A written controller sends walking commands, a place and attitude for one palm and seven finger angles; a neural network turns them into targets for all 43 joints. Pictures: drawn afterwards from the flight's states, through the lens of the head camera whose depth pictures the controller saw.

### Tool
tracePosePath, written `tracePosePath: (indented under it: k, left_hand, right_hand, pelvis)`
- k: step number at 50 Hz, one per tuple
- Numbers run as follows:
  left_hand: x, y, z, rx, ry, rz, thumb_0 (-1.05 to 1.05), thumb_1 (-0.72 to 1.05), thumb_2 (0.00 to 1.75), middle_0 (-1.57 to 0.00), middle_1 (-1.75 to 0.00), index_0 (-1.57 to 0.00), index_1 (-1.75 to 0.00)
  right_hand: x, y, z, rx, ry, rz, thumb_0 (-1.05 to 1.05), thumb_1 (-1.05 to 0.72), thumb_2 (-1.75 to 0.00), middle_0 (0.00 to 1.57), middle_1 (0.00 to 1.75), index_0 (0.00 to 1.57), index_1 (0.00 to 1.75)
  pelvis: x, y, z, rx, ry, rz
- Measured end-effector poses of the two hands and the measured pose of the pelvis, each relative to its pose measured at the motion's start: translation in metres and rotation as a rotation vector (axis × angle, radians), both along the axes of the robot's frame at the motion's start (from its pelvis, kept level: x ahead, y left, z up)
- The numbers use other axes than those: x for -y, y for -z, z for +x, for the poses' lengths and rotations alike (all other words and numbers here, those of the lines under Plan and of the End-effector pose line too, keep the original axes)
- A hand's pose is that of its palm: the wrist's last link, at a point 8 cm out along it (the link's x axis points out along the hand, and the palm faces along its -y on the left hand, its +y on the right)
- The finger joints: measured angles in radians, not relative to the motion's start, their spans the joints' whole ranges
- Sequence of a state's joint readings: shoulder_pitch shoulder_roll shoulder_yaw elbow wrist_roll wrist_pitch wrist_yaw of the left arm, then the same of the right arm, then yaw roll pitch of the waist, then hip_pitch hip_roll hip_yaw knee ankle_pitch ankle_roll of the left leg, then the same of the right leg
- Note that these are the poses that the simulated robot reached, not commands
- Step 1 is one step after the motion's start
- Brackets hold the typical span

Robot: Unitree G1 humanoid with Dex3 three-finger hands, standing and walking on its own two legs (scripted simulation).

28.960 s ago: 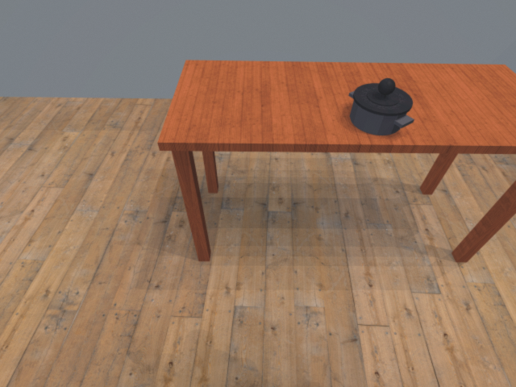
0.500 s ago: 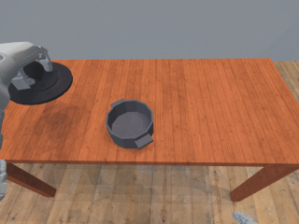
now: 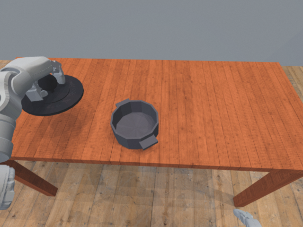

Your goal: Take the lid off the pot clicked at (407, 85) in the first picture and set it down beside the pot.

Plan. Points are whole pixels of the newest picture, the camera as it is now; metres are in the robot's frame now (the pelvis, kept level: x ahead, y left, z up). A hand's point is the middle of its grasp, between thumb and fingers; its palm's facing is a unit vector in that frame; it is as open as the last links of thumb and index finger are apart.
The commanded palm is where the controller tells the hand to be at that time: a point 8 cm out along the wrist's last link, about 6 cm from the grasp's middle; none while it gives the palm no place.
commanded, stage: lower the lid onto the table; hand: left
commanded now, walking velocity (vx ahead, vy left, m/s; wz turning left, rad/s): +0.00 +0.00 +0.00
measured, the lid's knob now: (47, 82) +0.45 +0.30 +0.13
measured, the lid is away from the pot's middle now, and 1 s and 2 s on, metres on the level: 0.23 0.23 0.23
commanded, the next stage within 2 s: none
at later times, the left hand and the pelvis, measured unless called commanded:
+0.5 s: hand (45, 98) +0.41 +0.30 +0.11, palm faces -0.38 -0.05 -0.92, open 7.6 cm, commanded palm +0.41 +0.30 +0.18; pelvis +0.00 +0.00 +0.00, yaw -1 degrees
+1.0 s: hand (51, 104) +0.42 +0.30 +0.08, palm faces -0.42 -0.03 -0.90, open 7.6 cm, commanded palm +0.42 +0.30 +0.14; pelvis +0.00 +0.00 +0.00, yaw -1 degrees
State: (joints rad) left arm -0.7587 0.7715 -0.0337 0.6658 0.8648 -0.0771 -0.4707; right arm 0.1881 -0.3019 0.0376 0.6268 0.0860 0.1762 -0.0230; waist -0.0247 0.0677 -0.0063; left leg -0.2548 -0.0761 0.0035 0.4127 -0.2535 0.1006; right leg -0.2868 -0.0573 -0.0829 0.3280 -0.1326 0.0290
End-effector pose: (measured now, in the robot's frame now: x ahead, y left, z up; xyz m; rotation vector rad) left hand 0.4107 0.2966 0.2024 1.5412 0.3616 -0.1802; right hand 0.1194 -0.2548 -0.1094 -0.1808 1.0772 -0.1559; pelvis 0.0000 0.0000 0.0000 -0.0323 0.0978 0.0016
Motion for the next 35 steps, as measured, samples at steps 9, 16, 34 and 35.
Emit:
tracePosePath:
  k: [9,16,34,35]
  left_hand:
    - [-0.004,0.013,0.003,-0.013,0.005,-0.002,0.12,0.36,0.90,-1.21,-1.12,-0.55,-0.86]
    - [-0.010,0.022,0.000,-0.036,-0.007,-0.006,0.12,0.36,0.90,-1.21,-1.12,-0.55,-0.86]
    - [-0.006,0.046,0.004,-0.054,0.029,-0.024,0.12,0.36,0.90,-1.21,-1.12,-0.55,-0.86]
    - [-0.008,0.047,0.005,-0.056,0.022,-0.034,0.12,0.36,0.90,-1.21,-1.12,-0.55,-0.86]
  right_hand:
    - [0.008,0.003,-0.024,-0.053,0.048,-0.017,0.01,-0.91,-0.90,0.20,0.30,0.20,0.30]
    - [0.010,0.006,-0.036,-0.090,0.069,-0.025,0.01,-0.91,-0.90,0.20,0.30,0.20,0.30]
    - [0.007,0.006,-0.032,-0.075,0.077,-0.037,0.01,-0.91,-0.90,0.20,0.30,0.20,0.30]
    - [0.008,0.006,-0.032,-0.077,0.079,-0.039,0.01,-0.91,-0.90,0.20,0.30,0.20,0.30]
  pelvis:
    - [0.001,0.001,0.000,-0.004,0.013,0.000]
    - [0.000,0.001,0.000,-0.005,0.013,-0.002]
    - [-0.001,0.002,0.000,-0.022,0.022,-0.002]
    - [-0.001,0.002,0.000,-0.023,0.023,-0.003]
